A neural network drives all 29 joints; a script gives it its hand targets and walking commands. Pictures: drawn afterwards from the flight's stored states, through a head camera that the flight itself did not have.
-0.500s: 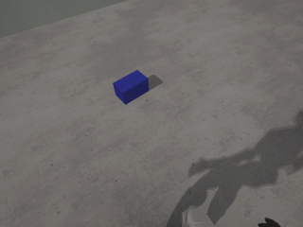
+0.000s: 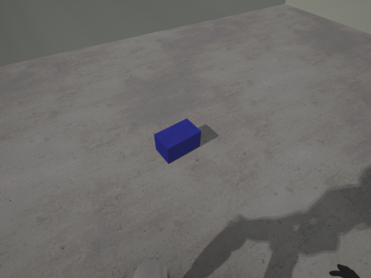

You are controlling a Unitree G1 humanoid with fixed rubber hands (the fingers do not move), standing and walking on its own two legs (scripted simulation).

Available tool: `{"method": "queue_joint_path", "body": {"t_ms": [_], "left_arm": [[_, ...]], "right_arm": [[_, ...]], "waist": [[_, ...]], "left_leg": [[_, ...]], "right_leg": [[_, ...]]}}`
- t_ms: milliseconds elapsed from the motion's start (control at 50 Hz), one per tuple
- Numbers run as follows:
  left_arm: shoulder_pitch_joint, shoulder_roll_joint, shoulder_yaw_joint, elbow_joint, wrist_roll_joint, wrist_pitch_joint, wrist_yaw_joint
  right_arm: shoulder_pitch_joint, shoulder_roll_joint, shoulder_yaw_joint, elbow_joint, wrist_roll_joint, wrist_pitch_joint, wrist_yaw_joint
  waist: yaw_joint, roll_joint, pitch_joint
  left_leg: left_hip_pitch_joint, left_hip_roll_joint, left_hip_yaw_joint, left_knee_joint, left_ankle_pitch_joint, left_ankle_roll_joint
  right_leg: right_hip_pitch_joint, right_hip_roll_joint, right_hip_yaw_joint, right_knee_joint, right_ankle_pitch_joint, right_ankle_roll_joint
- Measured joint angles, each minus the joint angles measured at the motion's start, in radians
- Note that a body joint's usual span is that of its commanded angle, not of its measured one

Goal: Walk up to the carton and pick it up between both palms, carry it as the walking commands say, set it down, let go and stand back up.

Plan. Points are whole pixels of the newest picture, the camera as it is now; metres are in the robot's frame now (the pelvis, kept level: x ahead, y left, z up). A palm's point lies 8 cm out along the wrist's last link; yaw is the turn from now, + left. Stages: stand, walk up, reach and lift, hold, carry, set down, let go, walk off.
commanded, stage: walk up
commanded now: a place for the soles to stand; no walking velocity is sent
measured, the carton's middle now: (178, 140) +1.08 +0.06 -0.65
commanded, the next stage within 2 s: none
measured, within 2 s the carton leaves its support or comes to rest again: neither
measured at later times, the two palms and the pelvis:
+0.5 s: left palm out of the picture +0.27 +0.48 -0.07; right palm (266, 228) +0.25 -0.17 -0.05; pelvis +0.19 +0.14 +0.04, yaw -2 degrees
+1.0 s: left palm (48, 142) +0.55 +0.48 -0.08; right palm (234, 164) +0.44 -0.12 -0.06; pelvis +0.41 +0.19 +0.03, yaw -2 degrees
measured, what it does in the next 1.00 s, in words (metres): walks ahead: right foot, then left foot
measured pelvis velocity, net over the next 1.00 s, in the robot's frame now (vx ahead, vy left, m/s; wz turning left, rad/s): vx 0.41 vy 0.19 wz -0.03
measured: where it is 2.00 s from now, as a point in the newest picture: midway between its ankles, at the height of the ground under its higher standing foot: (169, 202)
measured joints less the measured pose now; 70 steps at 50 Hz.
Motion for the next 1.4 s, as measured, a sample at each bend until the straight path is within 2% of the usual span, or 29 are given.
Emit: {"method": "queue_joint_path", "body": {"t_ms": [40, 60, 100, 140, 180, 200, 220, 240, 280, 320, 360, 440, 560, 700, 760, 800, 840, 880, 920, 960, 1020, 1060, 1080, 1120, 1160, 1220, 1340, 1360, 1400], "left_arm": [[-0.014, 0.014, 0.003, -0.002, -0.010, 0.003, -0.011], [-0.010, 0.008, 0.004, -0.004, -0.009, -0.003, -0.014], [0.030, 0.001, -0.002, -0.004, 0.003, -0.012, -0.009], [0.071, -0.015, 0.001, 0.018, 0.020, -0.004, 0.009], [0.116, -0.028, -0.002, 0.038, 0.026, -0.007, 0.019], [0.134, -0.026, -0.002, 0.047, 0.027, -0.011, 0.018], [0.145, -0.022, -0.002, 0.058, 0.027, -0.010, 0.014], [0.152, -0.017, -0.003, 0.065, 0.026, -0.005, 0.011], [0.132, -0.003, -0.001, 0.076, 0.023, 0.008, 0.014], [0.100, 0.013, 0.000, 0.070, 0.017, 0.016, 0.019], [0.076, 0.020, -0.003, 0.061, 0.007, 0.018, 0.015], [0.023, 0.007, -0.011, 0.042, -0.008, 0.014, 0.001], [-0.027, -0.041, -0.022, 0.028, 0.002, 0.026, -0.025], [-0.146, -0.091, -0.051, -0.026, 0.007, 0.038, -0.041], [-0.191, -0.090, -0.048, -0.061, 0.009, 0.027, -0.037], [-0.214, -0.091, -0.031, -0.091, 0.009, 0.011, -0.022], [-0.200, -0.087, -0.027, -0.114, 0.000, -0.006, 0.001], [-0.177, -0.096, -0.029, -0.099, -0.008, -0.010, 0.020], [-0.144, -0.106, -0.036, -0.081, -0.007, -0.002, 0.023], [-0.115, -0.110, -0.042, -0.073, 0.007, 0.010, 0.010], [-0.071, -0.107, -0.038, -0.080, 0.022, 0.031, -0.014], [-0.058, -0.093, -0.017, -0.082, 0.031, 0.055, -0.019], [-0.057, -0.079, -0.007, -0.080, 0.030, 0.067, -0.023], [-0.049, -0.045, 0.010, -0.080, 0.028, 0.081, -0.034], [-0.037, -0.014, 0.023, -0.071, 0.027, 0.089, -0.044], [-0.007, 0.007, 0.036, -0.058, 0.025, 0.095, -0.054], [0.081, 0.015, 0.067, -0.070, 0.043, 0.108, -0.070], [0.095, 0.017, 0.070, -0.080, 0.049, 0.100, -0.065], [0.105, 0.008, 0.067, -0.090, 0.052, 0.094, -0.051]], "right_arm": [[-0.013, 0.022, 0.001, 0.003, -0.005, 0.019, -0.009], [-0.005, 0.022, 0.003, 0.002, -0.003, 0.032, -0.010], [0.014, 0.029, 0.009, 0.017, 0.003, 0.065, -0.019], [0.005, 0.028, 0.011, 0.040, 0.009, 0.080, -0.013], [-0.018, 0.017, 0.010, 0.038, 0.017, 0.064, -0.001], [-0.025, 0.013, 0.012, 0.024, 0.026, 0.050, 0.001], [-0.029, 0.007, 0.013, 0.006, 0.033, 0.032, 0.000], [-0.033, -0.005, 0.014, -0.011, 0.035, 0.009, -0.002], [-0.043, -0.007, 0.003, -0.028, 0.024, -0.024, -0.019], [-0.046, 0.025, 0.006, -0.023, 0.019, -0.028, -0.032], [-0.041, 0.060, 0.021, -0.013, 0.026, -0.028, -0.035], [0.014, 0.094, 0.046, 0.007, 0.035, -0.032, -0.039], [0.109, 0.082, 0.038, 0.053, 0.044, -0.044, -0.046], [0.201, 0.063, 0.028, 0.086, 0.043, -0.041, -0.060], [0.224, 0.065, 0.029, 0.088, 0.045, -0.029, -0.064], [0.201, 0.076, 0.034, 0.091, 0.056, -0.014, -0.070], [0.163, 0.089, 0.050, 0.078, 0.051, -0.006, -0.078], [0.126, 0.096, 0.058, 0.063, 0.056, -0.008, -0.075], [0.103, 0.096, 0.062, 0.039, 0.058, -0.013, -0.060], [0.094, 0.091, 0.062, 0.014, 0.056, -0.018, -0.045], [0.113, 0.057, 0.054, -0.008, 0.034, -0.040, -0.039], [0.114, 0.041, 0.037, -0.002, 0.011, -0.049, -0.055], [0.105, 0.044, 0.031, 0.004, 0.007, -0.047, -0.064], [0.085, 0.055, 0.027, 0.006, 0.007, -0.043, -0.081], [0.079, 0.058, 0.031, -0.003, 0.009, -0.045, -0.092], [0.087, 0.043, 0.030, 0.000, 0.002, -0.038, -0.099], [0.120, -0.012, 0.014, 0.013, 0.004, -0.009, -0.118], [0.127, -0.015, 0.013, 0.022, 0.010, 0.001, -0.124], [0.130, -0.009, 0.017, 0.049, 0.024, 0.019, -0.135]], "waist": [[0.005, -0.027, 0.024], [-0.005, -0.014, 0.019], [0.006, -0.010, -0.037], [0.047, -0.012, -0.065], [0.068, -0.009, -0.057], [0.066, -0.009, -0.048], [0.058, -0.002, -0.036], [0.049, 0.012, -0.024], [0.028, 0.022, 0.019], [0.042, -0.003, 0.053], [0.049, -0.030, 0.061], [0.015, -0.044, 0.043], [-0.020, -0.057, -0.001], [-0.067, -0.042, 0.012], [-0.088, -0.038, 0.024], [-0.077, -0.037, 0.062], [-0.062, -0.054, 0.098], [-0.051, -0.051, 0.117], [-0.054, -0.032, 0.112], [-0.051, -0.015, 0.093], [-0.030, 0.003, 0.044], [-0.022, -0.005, 0.022], [-0.010, -0.024, 0.024], [0.011, -0.065, 0.034], [0.015, -0.083, 0.037], [0.017, -0.064, 0.014], [0.037, -0.020, -0.049], [0.043, -0.016, -0.060], [0.068, -0.020, -0.062]], "left_leg": [[0.017, -0.023, 0.022, -0.007, -0.030, -0.002], [0.005, -0.033, 0.005, 0.016, -0.088, -0.010], [-0.071, -0.057, -0.010, 0.165, -0.236, -0.019], [-0.099, -0.055, -0.003, 0.266, -0.229, -0.017], [-0.063, -0.046, -0.003, 0.212, -0.212, -0.018], [-0.029, -0.041, 0.003, 0.127, -0.220, -0.023], [0.016, -0.032, 0.012, 0.017, -0.208, -0.030], [0.064, -0.026, 0.015, -0.079, -0.192, -0.024], [0.071, -0.050, 0.018, -0.031, -0.116, 0.012], [0.123, -0.068, 0.050, -0.016, -0.152, 0.045], [0.188, -0.080, 0.081, -0.060, -0.170, 0.057], [0.289, -0.101, 0.084, -0.148, -0.180, 0.076], [0.447, -0.130, 0.112, -0.290, -0.208, 0.090], [0.579, -0.145, 0.111, -0.406, -0.251, 0.090], [0.545, -0.122, 0.110, -0.272, -0.329, 0.060], [0.397, -0.097, 0.082, 0.080, -0.279, -0.018], [0.246, -0.117, 0.010, 0.405, -0.319, -0.030], [0.136, -0.091, -0.040, 0.502, -0.310, -0.032], [0.071, -0.034, -0.071, 0.384, -0.268, -0.028], [0.048, 0.015, -0.073, 0.175, -0.244, -0.032], [0.082, 0.040, -0.047, -0.093, -0.169, -0.017], [0.060, 0.016, -0.024, -0.041, -0.047, -0.017], [0.065, 0.006, 0.001, -0.018, -0.059, -0.015], [0.099, -0.007, 0.053, -0.018, -0.095, -0.012], [0.123, -0.005, 0.075, -0.025, -0.117, -0.011], [0.136, 0.026, 0.074, -0.015, -0.153, -0.008], [0.142, 0.092, 0.067, 0.056, -0.273, -0.024], [0.111, 0.086, 0.037, 0.133, -0.348, -0.015], [0.049, 0.028, -0.040, 0.297, -0.378, -0.005]], "right_leg": [[-0.005, 0.032, -0.003, -0.061, -0.040, -0.020], [0.008, 0.050, 0.001, -0.083, -0.031, -0.025], [0.009, 0.029, -0.006, -0.117, -0.070, 0.008], [0.031, 0.009, 0.021, -0.185, -0.090, 0.043], [0.077, -0.002, 0.063, -0.285, 0.039, 0.014], [0.103, -0.015, 0.072, -0.324, 0.118, -0.005], [0.123, -0.029, 0.069, -0.323, 0.122, -0.009], [0.109, -0.037, 0.071, -0.253, 0.113, -0.012], [0.028, -0.019, 0.124, 0.021, 0.097, -0.018], [-0.068, 0.013, 0.164, 0.213, 0.117, -0.014], [-0.157, 0.026, 0.138, 0.253, 0.181, 0.004], [-0.245, 0.034, 0.044, 0.120, 0.249, 0.020], [-0.271, 0.026, 0.016, -0.079, 0.394, 0.033], [-0.166, 0.059, -0.062, -0.345, 0.407, 0.014], [-0.075, 0.112, -0.117, -0.442, 0.406, -0.024], [-0.071, 0.125, -0.120, -0.400, 0.385, -0.031], [-0.046, 0.120, -0.103, -0.365, 0.338, -0.025], [0.008, 0.118, -0.097, -0.378, 0.316, -0.020], [0.060, 0.112, -0.107, -0.401, 0.301, -0.001], [0.087, 0.097, -0.118, -0.392, 0.269, 0.016], [0.066, 0.059, -0.104, -0.254, 0.143, 0.008], [-0.002, 0.066, -0.012, -0.089, 0.040, -0.004], [-0.038, 0.071, 0.038, -0.020, 0.038, -0.003], [-0.099, 0.064, 0.075, 0.058, 0.049, 0.003], [-0.138, 0.064, 0.057, 0.080, 0.014, 0.006], [-0.152, 0.077, 0.005, 0.031, -0.043, 0.000], [-0.068, 0.078, -0.050, -0.136, 0.084, -0.002], [-0.071, 0.084, -0.061, -0.128, 0.107, 0.010], [-0.061, 0.085, -0.074, -0.109, 0.085, 0.021]]}}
